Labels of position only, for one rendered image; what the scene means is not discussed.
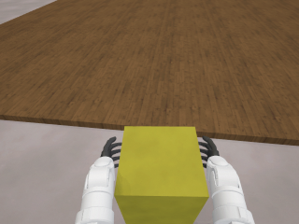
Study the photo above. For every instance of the robot left hand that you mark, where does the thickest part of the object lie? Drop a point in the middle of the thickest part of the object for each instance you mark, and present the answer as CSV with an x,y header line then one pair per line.
x,y
108,152

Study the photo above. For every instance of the carton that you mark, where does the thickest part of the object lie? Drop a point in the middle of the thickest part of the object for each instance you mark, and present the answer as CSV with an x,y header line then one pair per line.
x,y
161,177

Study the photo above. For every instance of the robot right hand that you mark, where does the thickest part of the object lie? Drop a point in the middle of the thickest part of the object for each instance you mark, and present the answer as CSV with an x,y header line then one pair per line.
x,y
211,149

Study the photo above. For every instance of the robot left forearm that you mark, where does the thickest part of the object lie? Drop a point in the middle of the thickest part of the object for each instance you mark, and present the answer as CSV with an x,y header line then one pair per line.
x,y
98,193

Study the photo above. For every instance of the robot right forearm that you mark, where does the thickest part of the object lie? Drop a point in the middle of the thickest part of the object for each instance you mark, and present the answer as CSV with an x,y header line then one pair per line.
x,y
226,192

